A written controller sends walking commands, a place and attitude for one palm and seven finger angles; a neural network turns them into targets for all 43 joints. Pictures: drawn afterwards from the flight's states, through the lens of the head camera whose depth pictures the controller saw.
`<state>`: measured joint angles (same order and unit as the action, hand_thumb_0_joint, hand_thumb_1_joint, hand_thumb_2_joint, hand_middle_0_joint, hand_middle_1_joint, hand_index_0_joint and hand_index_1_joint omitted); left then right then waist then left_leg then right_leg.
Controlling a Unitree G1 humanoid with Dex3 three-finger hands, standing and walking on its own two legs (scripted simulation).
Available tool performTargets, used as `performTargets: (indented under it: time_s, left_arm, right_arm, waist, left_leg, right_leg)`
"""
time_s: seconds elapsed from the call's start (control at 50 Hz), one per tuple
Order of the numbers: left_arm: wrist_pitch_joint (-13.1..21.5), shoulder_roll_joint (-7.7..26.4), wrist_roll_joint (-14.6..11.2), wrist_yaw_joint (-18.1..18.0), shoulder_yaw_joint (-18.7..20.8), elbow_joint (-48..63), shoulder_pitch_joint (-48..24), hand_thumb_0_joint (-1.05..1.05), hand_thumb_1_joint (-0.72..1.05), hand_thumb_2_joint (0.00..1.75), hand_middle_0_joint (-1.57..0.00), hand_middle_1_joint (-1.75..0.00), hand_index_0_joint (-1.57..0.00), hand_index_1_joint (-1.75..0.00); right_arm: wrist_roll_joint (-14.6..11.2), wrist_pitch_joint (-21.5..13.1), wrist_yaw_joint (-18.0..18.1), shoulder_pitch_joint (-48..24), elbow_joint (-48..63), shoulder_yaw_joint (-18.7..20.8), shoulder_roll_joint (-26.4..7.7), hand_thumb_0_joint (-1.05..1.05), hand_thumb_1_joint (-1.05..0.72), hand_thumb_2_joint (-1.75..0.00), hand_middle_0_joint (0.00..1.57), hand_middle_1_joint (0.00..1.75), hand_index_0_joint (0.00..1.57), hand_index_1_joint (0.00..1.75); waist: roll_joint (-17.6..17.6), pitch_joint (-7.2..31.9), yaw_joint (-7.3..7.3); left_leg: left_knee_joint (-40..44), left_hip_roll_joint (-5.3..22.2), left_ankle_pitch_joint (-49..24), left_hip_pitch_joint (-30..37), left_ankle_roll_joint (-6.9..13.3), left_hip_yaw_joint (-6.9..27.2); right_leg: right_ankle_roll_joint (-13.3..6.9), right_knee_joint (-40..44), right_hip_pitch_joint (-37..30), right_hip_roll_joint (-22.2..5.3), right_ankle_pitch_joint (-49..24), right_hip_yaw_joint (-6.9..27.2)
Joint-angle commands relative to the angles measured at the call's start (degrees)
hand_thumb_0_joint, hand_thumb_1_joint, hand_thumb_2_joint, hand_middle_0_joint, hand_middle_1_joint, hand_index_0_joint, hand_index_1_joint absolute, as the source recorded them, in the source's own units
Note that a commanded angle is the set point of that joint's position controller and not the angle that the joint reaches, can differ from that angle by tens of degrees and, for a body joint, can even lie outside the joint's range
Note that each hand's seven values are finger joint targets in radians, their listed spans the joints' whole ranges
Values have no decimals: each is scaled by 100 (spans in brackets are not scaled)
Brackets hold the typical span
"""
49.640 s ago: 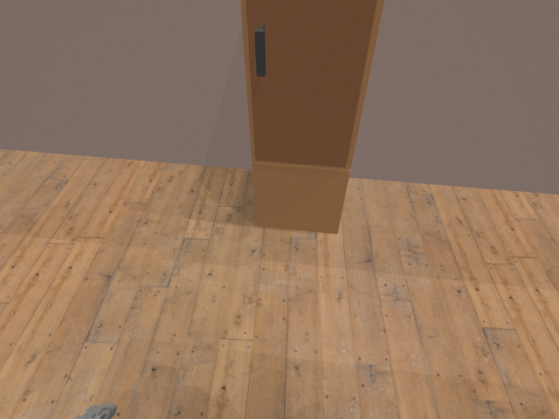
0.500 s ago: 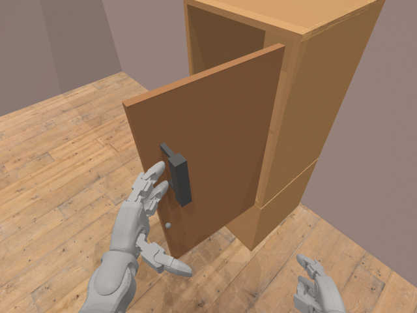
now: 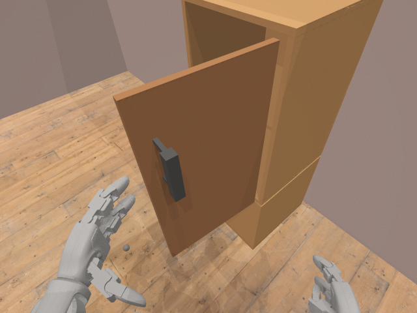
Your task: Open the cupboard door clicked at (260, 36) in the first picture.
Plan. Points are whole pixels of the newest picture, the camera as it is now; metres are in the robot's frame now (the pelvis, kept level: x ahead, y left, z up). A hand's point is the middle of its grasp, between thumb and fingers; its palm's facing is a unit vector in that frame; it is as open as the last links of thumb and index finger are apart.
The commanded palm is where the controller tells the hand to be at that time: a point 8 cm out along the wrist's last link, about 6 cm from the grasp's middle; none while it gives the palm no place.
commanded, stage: draw the hand back to the body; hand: left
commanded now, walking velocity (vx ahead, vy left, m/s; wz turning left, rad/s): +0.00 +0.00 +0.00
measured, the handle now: (168, 169) +0.36 +0.11 +0.11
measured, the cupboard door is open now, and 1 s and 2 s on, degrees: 85 85 85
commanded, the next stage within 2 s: step back with the hand held close in 1.66 s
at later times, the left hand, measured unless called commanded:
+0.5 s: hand (90, 238) +0.20 +0.20 +0.12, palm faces -0.02 -1.00 -0.09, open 16.3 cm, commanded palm +0.17 +0.25 +0.14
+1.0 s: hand (42, 218) +0.21 +0.27 +0.15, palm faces +0.35 -0.86 -0.38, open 12.5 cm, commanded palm +0.17 +0.31 +0.17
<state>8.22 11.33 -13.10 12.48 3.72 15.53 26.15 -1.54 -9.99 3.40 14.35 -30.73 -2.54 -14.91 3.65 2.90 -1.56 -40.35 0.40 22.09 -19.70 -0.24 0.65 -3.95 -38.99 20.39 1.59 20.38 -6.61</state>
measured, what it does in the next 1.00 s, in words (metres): stands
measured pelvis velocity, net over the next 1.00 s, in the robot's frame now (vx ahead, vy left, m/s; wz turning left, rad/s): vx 0.02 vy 0.04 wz -0.02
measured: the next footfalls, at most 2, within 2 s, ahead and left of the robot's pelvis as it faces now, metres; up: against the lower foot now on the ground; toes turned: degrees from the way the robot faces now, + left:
none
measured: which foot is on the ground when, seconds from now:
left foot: down 0.00-1.00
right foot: down 0.00-1.00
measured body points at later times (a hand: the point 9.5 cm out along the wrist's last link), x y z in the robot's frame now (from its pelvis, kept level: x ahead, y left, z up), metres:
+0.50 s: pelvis +0.00 +0.03 +0.01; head -0.01 +0.01 +0.46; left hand +0.20 +0.25 +0.13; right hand +0.19 -0.19 -0.06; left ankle -0.01 +0.12 -0.72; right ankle +0.01 -0.07 -0.72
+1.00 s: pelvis +0.02 +0.04 +0.02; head +0.01 +0.02 +0.47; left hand +0.19 +0.31 +0.18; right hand +0.20 -0.17 -0.07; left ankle -0.01 +0.12 -0.72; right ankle +0.01 -0.07 -0.72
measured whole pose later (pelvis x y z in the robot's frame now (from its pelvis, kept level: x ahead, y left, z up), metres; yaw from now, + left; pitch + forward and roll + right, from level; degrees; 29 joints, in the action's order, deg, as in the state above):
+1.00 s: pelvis +0.02 +0.04 +0.02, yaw -1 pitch -3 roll -1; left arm 3.7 17.8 -2.0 -6.9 12.4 23.9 28.5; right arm 0.5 -7.6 3.8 12.2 -36.0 -3.2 -12.6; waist 3.5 -1.5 -3.9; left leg -25.7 -1.8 17.1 -5.4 2.7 -1.3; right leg -0.8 -24.2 6.4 0.2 14.6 -4.2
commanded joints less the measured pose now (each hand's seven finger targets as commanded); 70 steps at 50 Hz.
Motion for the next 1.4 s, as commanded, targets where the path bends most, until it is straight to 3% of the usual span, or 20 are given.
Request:
performTargets:
  time_s: [0.0, 0.06, 0.08, 0.14, 0.18, 0.24, 0.34, 0.46, 0.56, 0.58, 0.6, 0.62, 0.64, 0.7, 0.74, 0.84, 0.96, 1.12, 1.26, 1.38]
  left_arm:
    - [377, 505, -105, -26, 242, 1198, -931, 0, -50, 30, -15, -30, -15, -30]
    - [384, 473, -68, -174, 169, 1227, -1196, 0, -50, 30, -15, -30, -15, -30]
    - [387, 643, -39, -235, 333, 1263, -1195, 0, -50, 30, -15, -30, -15, -30]
    - [353, 837, 35, -347, 529, 1409, -922, 0, -50, 30, -15, -30, -15, -30]
    - [255, 839, 19, -355, 595, 1422, -916, 0, -50, 30, -15, -30, -15, -30]
    - [17, 821, -81, -258, 698, 1181, -630, 0, -50, 30, -15, -30, -15, -30]
    - [-293, 883, -263, -10, 831, 1448, -754, 0, -50, 30, -15, -30, -15, -30]
    - [-319, 950, -333, 152, 890, 1915, -874, 0, -50, 30, -15, -30, -15, -30]
    - [-456, 985, -328, 222, 965, 1893, -821, 0, -32, 37, -16, -30, -16, -30]
    - [-234, 1611, 521, -723, 1083, 2484, -965, 0, -29, 39, -16, -30, -16, -30]
    - [-257, 1124, 641, -1128, 877, 2145, -430, 0, -26, 40, -16, -30, -16, -30]
    - [-313, 847, 699, -1286, 692, 1967, -128, 0, -22, 42, -16, -30, -16, -30]
    - [-306, 926, 788, -1422, 715, 2049, -137, 0, -18, 43, -16, -30, -16, -30]
    - [-187, 1121, 961, -1716, 873, 2254, -263, 0, -8, 48, -16, -30, -16, -30]
    - [-139, 1262, 1050, -1850, 957, 2323, -302, 0, -1, 51, -17, -30, -17, -30]
    - [-94, 1446, 1092, -2008, 1268, 2227, -218, 0, 17, 58, -17, -30, -17, -30]
    - [-70, 1427, 1092, -2040, 1436, 2006, -234, 0, 37, 68, -18, -30, -18, -30]
    - [-19, 1749, 1033, -2049, 1982, 1982, -185, 0, 65, 80, -19, -30, -19, -30]
    - [9, 1935, 971, -2063, 2297, 1779, -459, 0, 90, 90, -20, -30, -20, -30]
    - [-3, 1670, 986, -2008, 1988, 1688, -432, 0, 90, 90, -20, -30, -20, -30]
  right_arm:
    - [-20, -504, 89, -693, 958, 202, -437, 0, -90, -90, 20, 30, 20, 30]
    - [-30, -605, 98, -717, 935, 186, -425, 0, -90, -90, 20, 30, 20, 30]
    - [-36, -631, 109, -691, 911, 196, -431, 0, -90, -90, 20, 30, 20, 30]
    - [-25, -686, 97, -682, 913, 184, -415, 0, -90, -90, 20, 30, 20, 30]
    - [-32, -685, 104, -678, 910, 160, -395, 0, -90, -90, 20, 30, 20, 30]
    - [-55, -662, 109, -747, 898, 156, -408, 0, -90, -90, 20, 30, 20, 30]
    - [-86, -662, 157, -814, 904, 128, -458, 0, -90, -90, 20, 30, 20, 30]
    - [-92, -788, 159, -740, 858, 105, -486, 0, -90, -90, 20, 30, 20, 30]
    - [-104, -824, 149, -764, 792, 106, -513, 0, -90, -90, 20, 30, 20, 30]
    - [63, -729, 207, -823, 765, 143, -447, 0, -90, -90, 20, 30, 20, 30]
    - [133, -679, 212, -739, 718, 114, -373, 0, -90, -90, 20, 30, 20, 30]
    - [130, -610, 179, -727, 713, 114, -363, 0, -90, -90, 20, 30, 20, 30]
    - [132, -540, 143, -773, 673, 138, -405, 0, -90, -90, 20, 30, 20, 30]
    - [161, -373, 120, -835, 639, 134, -369, 0, -90, -90, 20, 30, 20, 30]
    - [191, -337, 119, -892, 591, 134, -385, 0, -90, -90, 20, 30, 20, 30]
    - [210, -205, 133, -961, 499, 179, -372, 0, -90, -90, 20, 30, 20, 30]
    - [197, -51, 100, -992, 391, 232, -386, 0, -90, -90, 20, 30, 20, 30]
    - [192, 99, 80, -1019, 337, 317, -384, 0, -90, -90, 20, 30, 20, 30]
    - [172, 170, 91, -1073, 280, 332, -386, 0, -90, -90, 20, 30, 20, 30]
    - [167, 202, 52, -1073, 283, 369, -429, 0, -90, -90, 20, 30, 20, 30]
  waist:
    - [-582, 329, 87]
    - [-434, 343, 69]
    - [-392, 416, 35]
    - [-260, 665, -116]
    - [-286, 609, -104]
    - [-526, 415, -134]
    - [-281, 320, -130]
    - [-77, 444, -84]
    - [-118, 363, -105]
    - [-43, 143, -239]
    - [-165, -72, -152]
    - [-318, -241, -124]
    - [-364, -98, -159]
    - [138, -1, -159]
    - [234, 13, -183]
    - [-134, 145, -197]
    - [-24, 23, -200]
    - [-61, 243, -275]
    - [35, -31, -265]
    - [-37, -41, -224]
  left_leg:
    - [318, -178, -702, -322, 171, 75]
    - [369, -173, -549, -277, 174, 94]
    - [407, -161, -557, -238, 170, 103]
    - [519, -157, -753, -125, 167, 108]
    - [589, -147, -865, -85, 175, 113]
    - [635, -126, -944, -101, 178, 101]
    - [750, -111, -1093, 121, 180, 111]
    - [868, -94, -1500, 456, 144, 211]
    - [1004, -65, -1528, 571, 101, 296]
    - [1237, 0, -1451, 456, 152, 255]
    - [1336, 1, -1378, 451, 111, 266]
    - [1386, 25, -1393, 413, 88, 286]
    - [1438, 51, -1483, 490, 101, 283]
    - [1605, 76, -1610, 754, 69, 235]
    - [1719, 100, -1723, 865, 56, 250]
    - [1829, 110, -2079, 1113, 72, 188]
    - [1936, 133, -2501, 1280, 28, 172]
    - [1901, 128, -3061, 1470, 33, 74]
    - [1993, 118, -2684, 1454, 66, 57]
    - [2030, 121, -2566, 1500, 110, 44]
  right_leg:
    - [391, 1050, -347, -384, -489, 1059]
    - [347, 1098, -239, -367, -27, 1013]
    - [328, 1071, -294, -352, -16, 983]
    - [285, 946, -517, -314, -344, 859]
    - [285, 892, -554, -282, -655, 758]
    - [309, 957, -586, -244, -829, 714]
    - [297, 1022, -607, -212, -1011, 607]
    - [262, 888, -656, -125, -1512, 365]
    - [251, 929, -637, -97, -1452, 263]
    - [206, 1161, -918, -174, -1309, 511]
    - [199, 1243, -913, -213, -1207, 476]
    - [203, 1250, -867, -209, -1183, 441]
    - [194, 1303, -1048, -207, -1245, 467]
    - [177, 1386, -1228, -237, -1273, 501]
    - [159, 1471, -1351, -230, -1309, 500]
    - [172, 1651, -1640, -222, -1601, 515]
    - [189, 1752, -1739, -222, -1830, 512]
    - [205, 1811, -1986, -236, -2368, 575]
    - [202, 1982, -1887, -232, -2152, 587]
    - [231, 2032, -1856, -227, -2060, 590]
